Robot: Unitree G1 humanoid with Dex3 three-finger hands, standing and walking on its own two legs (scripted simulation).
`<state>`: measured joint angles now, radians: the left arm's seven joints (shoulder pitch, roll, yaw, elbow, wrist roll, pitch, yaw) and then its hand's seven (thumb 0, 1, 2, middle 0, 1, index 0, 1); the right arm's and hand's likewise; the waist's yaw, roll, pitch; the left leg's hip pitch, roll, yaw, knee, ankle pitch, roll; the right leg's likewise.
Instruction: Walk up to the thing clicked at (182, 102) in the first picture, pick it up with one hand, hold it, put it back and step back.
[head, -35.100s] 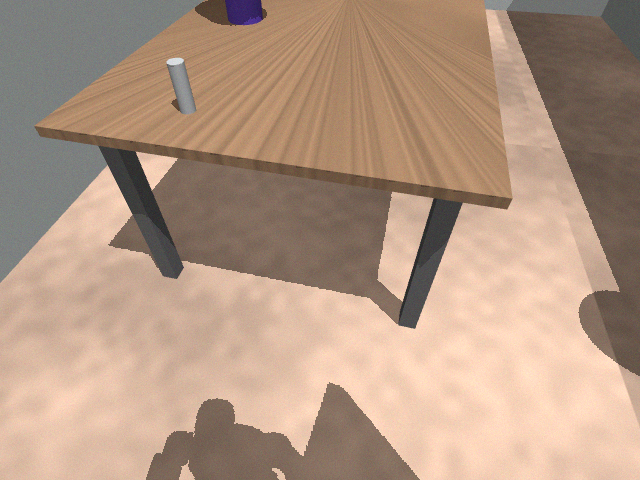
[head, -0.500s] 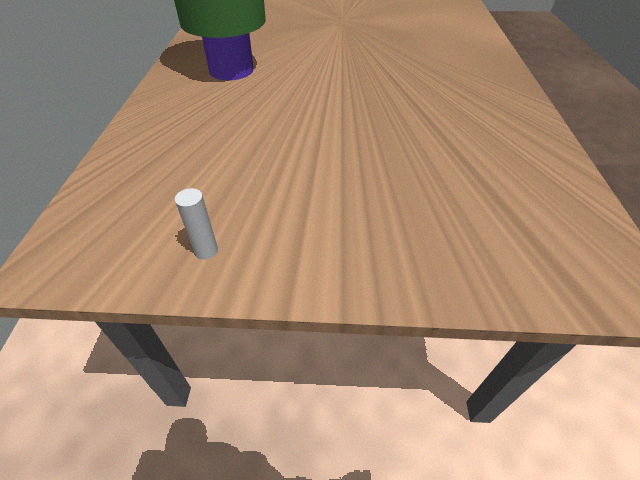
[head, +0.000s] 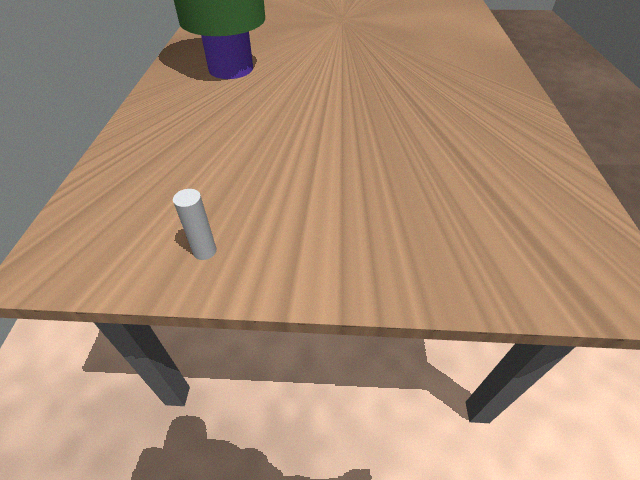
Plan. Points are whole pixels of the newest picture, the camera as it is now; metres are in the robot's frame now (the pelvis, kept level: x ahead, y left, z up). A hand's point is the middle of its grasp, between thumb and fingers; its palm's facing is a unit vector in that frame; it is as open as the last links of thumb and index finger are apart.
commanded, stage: stand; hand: left
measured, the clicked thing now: (196, 226) +0.50 +0.22 +0.01
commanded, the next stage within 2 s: step back in 0.14 s
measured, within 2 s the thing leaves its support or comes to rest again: neither
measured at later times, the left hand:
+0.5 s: hand out of the picture +0.09 +0.32 -0.19, palm faces +0.00 -0.93 -0.36, open 7.4 cm
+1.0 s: hand out of the picture -0.03 +0.29 -0.15, palm faces -0.06 -0.91 -0.41, open 7.4 cm
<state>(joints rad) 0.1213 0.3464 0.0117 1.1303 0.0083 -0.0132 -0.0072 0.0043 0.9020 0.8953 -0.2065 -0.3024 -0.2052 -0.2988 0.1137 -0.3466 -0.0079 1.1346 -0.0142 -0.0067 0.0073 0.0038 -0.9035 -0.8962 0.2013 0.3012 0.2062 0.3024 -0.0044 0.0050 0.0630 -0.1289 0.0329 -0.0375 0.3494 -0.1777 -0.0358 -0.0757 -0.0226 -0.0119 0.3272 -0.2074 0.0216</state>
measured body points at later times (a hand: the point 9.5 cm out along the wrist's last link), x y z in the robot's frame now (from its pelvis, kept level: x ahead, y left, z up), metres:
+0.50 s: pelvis -0.05 +0.05 -0.03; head +0.03 +0.08 +0.42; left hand +0.09 +0.36 -0.16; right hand +0.02 -0.28 -0.13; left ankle -0.04 +0.13 -0.75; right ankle -0.04 -0.12 -0.71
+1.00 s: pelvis -0.13 +0.03 -0.02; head -0.08 +0.01 +0.43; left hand -0.02 +0.34 -0.13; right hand -0.04 -0.28 -0.15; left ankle -0.12 +0.16 -0.69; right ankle -0.12 -0.07 -0.75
